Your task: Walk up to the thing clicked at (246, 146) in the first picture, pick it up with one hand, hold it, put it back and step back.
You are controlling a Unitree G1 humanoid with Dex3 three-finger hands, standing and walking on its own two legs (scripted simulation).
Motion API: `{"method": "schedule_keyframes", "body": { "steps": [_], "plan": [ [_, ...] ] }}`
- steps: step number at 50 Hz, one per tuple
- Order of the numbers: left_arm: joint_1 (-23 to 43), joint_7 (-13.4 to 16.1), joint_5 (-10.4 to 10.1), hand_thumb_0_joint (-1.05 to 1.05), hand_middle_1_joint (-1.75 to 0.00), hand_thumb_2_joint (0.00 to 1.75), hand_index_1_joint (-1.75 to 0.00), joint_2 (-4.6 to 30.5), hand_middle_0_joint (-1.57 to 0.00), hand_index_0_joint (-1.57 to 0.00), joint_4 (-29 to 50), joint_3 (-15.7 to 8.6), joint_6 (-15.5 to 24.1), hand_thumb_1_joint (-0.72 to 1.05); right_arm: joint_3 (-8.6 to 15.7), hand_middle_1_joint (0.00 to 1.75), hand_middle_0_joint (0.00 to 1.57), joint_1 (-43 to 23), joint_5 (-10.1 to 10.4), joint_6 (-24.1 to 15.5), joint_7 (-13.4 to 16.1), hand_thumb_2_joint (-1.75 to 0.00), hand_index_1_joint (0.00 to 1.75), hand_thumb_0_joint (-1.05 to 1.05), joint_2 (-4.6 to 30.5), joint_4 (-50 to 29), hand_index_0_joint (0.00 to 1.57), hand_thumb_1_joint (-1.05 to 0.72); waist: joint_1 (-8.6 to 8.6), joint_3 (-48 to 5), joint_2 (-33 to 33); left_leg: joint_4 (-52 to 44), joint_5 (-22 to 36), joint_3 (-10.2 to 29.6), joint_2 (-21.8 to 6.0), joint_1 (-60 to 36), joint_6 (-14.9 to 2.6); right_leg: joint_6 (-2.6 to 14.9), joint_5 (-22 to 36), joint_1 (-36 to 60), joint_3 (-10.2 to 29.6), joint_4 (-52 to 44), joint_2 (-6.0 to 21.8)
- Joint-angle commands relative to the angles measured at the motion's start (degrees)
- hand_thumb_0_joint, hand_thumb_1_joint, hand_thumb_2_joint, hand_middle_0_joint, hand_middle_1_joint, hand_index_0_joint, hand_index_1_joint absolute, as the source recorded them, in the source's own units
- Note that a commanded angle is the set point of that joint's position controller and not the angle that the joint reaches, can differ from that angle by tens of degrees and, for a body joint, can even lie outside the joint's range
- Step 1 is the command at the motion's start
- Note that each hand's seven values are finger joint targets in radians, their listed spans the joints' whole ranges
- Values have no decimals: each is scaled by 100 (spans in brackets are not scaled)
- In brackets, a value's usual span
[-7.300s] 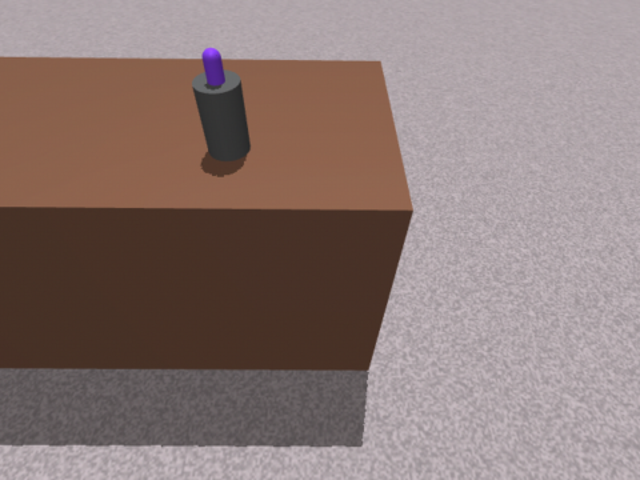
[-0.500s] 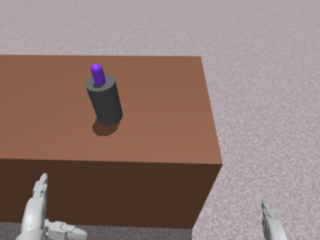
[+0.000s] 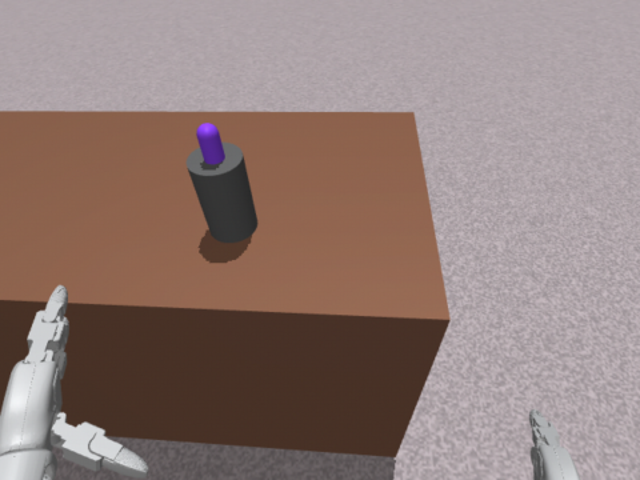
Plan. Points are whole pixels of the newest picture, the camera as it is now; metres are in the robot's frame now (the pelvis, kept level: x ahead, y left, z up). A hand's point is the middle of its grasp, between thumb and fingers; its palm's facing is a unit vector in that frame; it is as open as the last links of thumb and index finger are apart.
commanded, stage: rise first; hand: left
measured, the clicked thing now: (221, 181) +0.53 +0.20 +0.08
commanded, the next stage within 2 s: go down in 0.74 s
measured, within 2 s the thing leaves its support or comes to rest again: neither
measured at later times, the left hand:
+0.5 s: hand (79, 372) +0.18 +0.25 +0.12, palm faces +0.32 -0.85 -0.42, open 17.6 cm
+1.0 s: hand (58, 354) +0.19 +0.26 +0.15, palm faces +0.37 -0.84 -0.40, open 17.6 cm
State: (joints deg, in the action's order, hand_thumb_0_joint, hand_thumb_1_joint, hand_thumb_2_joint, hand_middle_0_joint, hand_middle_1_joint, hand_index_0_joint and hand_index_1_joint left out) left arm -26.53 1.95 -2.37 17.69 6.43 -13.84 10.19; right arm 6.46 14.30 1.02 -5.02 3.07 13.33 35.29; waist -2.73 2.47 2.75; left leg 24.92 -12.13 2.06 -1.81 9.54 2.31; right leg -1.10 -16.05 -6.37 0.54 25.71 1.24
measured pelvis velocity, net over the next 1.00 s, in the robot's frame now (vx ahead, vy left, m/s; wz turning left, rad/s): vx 0.00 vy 0.00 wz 0.01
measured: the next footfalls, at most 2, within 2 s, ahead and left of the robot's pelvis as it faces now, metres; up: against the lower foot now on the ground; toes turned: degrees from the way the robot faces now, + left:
none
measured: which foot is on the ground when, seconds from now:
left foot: down 0.00-1.00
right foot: down 0.00-1.00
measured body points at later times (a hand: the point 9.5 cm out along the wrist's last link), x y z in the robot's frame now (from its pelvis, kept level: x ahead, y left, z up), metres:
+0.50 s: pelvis +0.00 +0.00 +0.00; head -0.01 -0.01 +0.45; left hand +0.16 +0.29 +0.15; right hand +0.16 -0.26 -0.08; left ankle +0.02 +0.15 -0.74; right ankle -0.02 -0.13 -0.74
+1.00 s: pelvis +0.00 +0.00 +0.00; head -0.01 -0.01 +0.45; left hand +0.17 +0.31 +0.17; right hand +0.16 -0.25 -0.09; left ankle +0.02 +0.15 -0.74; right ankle -0.02 -0.13 -0.74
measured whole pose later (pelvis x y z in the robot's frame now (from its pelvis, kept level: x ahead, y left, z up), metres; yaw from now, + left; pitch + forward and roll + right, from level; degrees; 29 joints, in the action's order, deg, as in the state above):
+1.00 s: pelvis +0.00 +0.00 +0.00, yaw +1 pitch -3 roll +0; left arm -22.8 -1.5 -3.9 18.6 12.3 -21.5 19.9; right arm 7.7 14.9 0.8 -7.0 1.5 12.3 34.3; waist -2.9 1.8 2.0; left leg 27.8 -13.2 2.5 -1.2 11.4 2.1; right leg -1.4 -17.3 -7.9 0.1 28.6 1.8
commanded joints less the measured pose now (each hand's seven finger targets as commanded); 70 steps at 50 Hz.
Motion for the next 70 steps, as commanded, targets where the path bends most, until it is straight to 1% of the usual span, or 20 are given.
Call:
{"method": "schedule_keyframes", "body": {
  "steps": [1,12,15,18,26,29,35,42,43,44,45,48,54,56,58,62,63,67,68,70],
  "plan": [
    [310,43,-72,0,-5,0,-4,1077,-5,-5,1329,-694,519,-55,358,5,5,-559,-8,-366,24,-2,5,0,787,-875,5,52,49,-282,-203,-327,485,-478,244,-266,-280,48,676,-456,-296,-622,-69],
    [267,20,-81,0,-5,2,-5,1128,-5,-5,1745,-881,842,-57,317,5,5,-497,22,-525,-22,-3,5,0,630,-824,5,52,-34,-335,-122,-346,530,-436,246,-295,-284,67,712,-350,-361,-562,-89],
    [243,32,-66,0,-5,3,-5,1187,-4,-4,1780,-955,893,-57,558,5,5,-465,15,-546,-8,-3,5,0,891,-919,5,53,15,-365,-96,-366,610,-431,239,-343,-262,83,781,-361,-371,-552,-101],
    [238,0,-76,0,-5,3,-5,1134,-4,-4,1884,-951,936,-57,348,5,5,-379,27,-546,-64,-4,5,0,591,-789,5,52,-65,-260,-24,-362,611,-423,235,-256,-254,84,785,-329,-387,-533,-116],
    [265,10,-91,0,-5,5,-5,1237,-5,-4,2024,-1094,1024,-58,552,5,5,-448,29,-594,-63,-4,5,0,824,-953,5,52,-47,-369,-60,-346,666,-423,238,-315,-260,81,841,-259,-377,-543,-104],
    [258,-11,-87,0,-5,6,-6,1146,-5,-4,2066,-1015,1060,-59,334,5,5,-362,34,-595,-90,-5,5,0,533,-847,5,52,-82,-368,-35,-337,690,-438,249,-322,-266,73,860,-254,-373,-545,-91],
    [258,-7,-94,0,-5,7,-6,1210,-5,-3,2106,-1117,1077,-60,627,5,5,-336,33,-605,-64,-5,5,0,861,-975,5,52,-24,-397,-87,-332,849,-401,220,-363,-251,77,1025,-240,-398,-470,-127],
    [400,-9,-93,0,-8,5,-8,1301,-5,-5,2077,-1296,1096,-58,461,5,5,-264,42,-600,-98,-5,5,0,660,-960,5,51,-90,-339,-46,-383,771,-385,196,-304,-230,103,911,-200,-415,-471,-145],
    [633,-171,-224,0,-3,9,-6,840,-3,-1,2028,-1174,1283,-61,111,5,5,-453,-30,-566,-193,-5,5,0,304,-987,5,54,-21,-509,-265,-86,692,-355,202,-89,-223,57,804,-343,-387,-260,-126],
    [381,-40,-99,0,-10,6,-9,1532,-5,-6,1942,-1470,1173,-61,677,5,5,-442,38,-585,-87,-5,5,0,853,-1007,5,51,-134,-401,4,-346,745,-407,240,-288,-232,85,877,-252,-394,-461,-103],
    [769,-192,-243,0,-6,6,-7,950,-5,-5,1846,-1289,1294,-60,223,5,5,-488,-44,-569,-162,-5,5,0,459,-1023,5,50,9,-427,-349,-73,519,-390,228,-38,-237,38,671,-425,-345,-310,-102],
    [1196,-314,-303,0,-7,7,-8,1320,-5,-5,1564,-1539,1306,-59,516,5,5,-664,-52,-503,-103,-5,5,0,807,-1108,5,51,92,-577,-219,-36,456,-392,249,-84,-240,22,684,-518,-306,-257,-48],
    [2945,-675,-601,0,-6,8,-7,1993,-4,-4,1087,-1838,1056,-56,339,5,5,-637,0,-441,31,-5,5,0,669,-747,5,52,296,-602,87,-3,151,-355,292,-20,-254,3,472,-771,-244,-267,-2],
    [2983,-936,-721,0,-5,10,-6,2006,-4,-3,141,-1801,775,-52,316,5,5,-706,41,-437,109,-5,5,0,727,-751,5,52,349,-570,-185,-20,46,-316,281,48,-293,-5,419,-800,-250,-292,-3],
    [3440,-1235,-888,0,-6,10,-7,2039,-4,-3,-164,-1744,576,-56,-1,5,5,-740,77,-468,145,-5,5,0,484,-749,5,53,364,-583,-166,-8,125,-299,285,47,-316,-9,498,-825,-237,-312,15],
    [4230,-1793,-1163,0,-5,9,-6,2833,-3,-3,-968,-2158,83,-56,71,5,5,-855,122,-485,264,-5,5,0,846,-861,5,53,281,-1115,-132,37,388,-289,299,-41,-331,10,700,-624,-244,-318,20],
    [4338,-1921,-1200,0,-5,10,-6,2820,-3,-3,-923,-2128,-28,-56,-198,5,5,-735,141,-481,239,-5,5,0,587,-840,5,53,202,-1163,7,9,491,-288,297,-35,-324,35,805,-576,-266,-292,8],
    [4985,-2335,-1419,0,-5,10,-6,2991,-3,-2,-1121,-2281,-275,-54,-180,5,5,-569,156,-556,289,-5,5,0,647,-749,5,53,164,-1440,347,24,855,-289,275,-179,-280,97,1082,-544,-306,-176,-57],
    [4737,-2401,-1431,0,-5,11,-6,2963,-2,-1,-1887,-2335,-402,-52,-40,5,5,-571,151,-593,311,-6,5,0,886,-954,5,52,210,-1441,-1,33,846,-256,242,-115,-285,96,1029,-554,-320,-161,-92],
    [4734,-2504,-1407,0,-4,12,-6,2946,-2,-1,-1921,-2262,-531,-51,-66,5,5,-546,151,-605,302,-6,5,0,860,-976,5,53,173,-1492,257,62,1141,-266,232,-133,-251,121,1270,-534,-312,-105,-93]
  ]
}}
